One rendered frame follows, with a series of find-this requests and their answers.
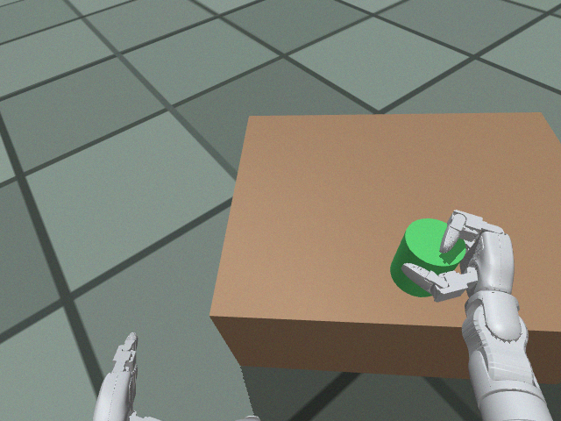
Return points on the left robot hand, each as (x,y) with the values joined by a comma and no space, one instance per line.
(118,390)

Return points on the can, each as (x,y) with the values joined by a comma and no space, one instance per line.
(420,245)

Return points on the right robot hand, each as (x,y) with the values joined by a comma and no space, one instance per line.
(488,262)

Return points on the right robot arm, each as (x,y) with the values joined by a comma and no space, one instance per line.
(501,375)

